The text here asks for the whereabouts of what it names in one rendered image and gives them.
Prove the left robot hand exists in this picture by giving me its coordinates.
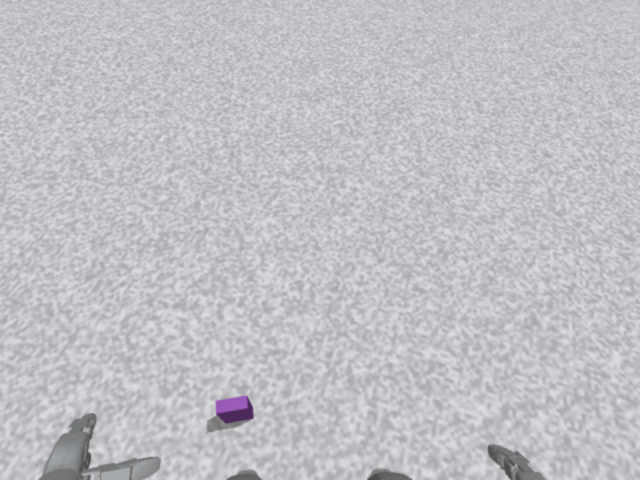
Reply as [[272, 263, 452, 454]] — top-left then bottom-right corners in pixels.
[[42, 413, 161, 480]]

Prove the carton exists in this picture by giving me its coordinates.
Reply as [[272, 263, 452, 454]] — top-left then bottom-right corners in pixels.
[[216, 396, 254, 424]]

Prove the right robot hand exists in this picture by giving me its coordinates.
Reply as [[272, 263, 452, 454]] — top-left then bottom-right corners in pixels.
[[488, 444, 546, 480]]

